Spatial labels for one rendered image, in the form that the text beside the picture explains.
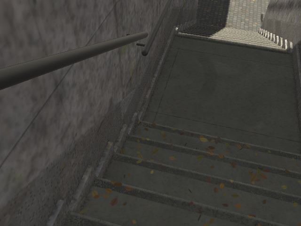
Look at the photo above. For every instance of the stairs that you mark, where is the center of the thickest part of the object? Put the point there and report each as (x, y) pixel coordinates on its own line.
(167, 176)
(232, 35)

